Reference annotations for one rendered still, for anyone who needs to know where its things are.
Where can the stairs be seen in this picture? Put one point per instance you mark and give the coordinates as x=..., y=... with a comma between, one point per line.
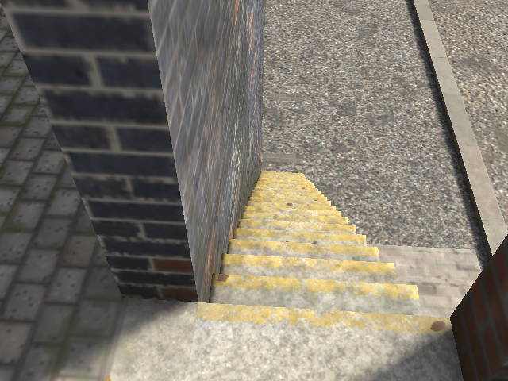
x=292, y=249

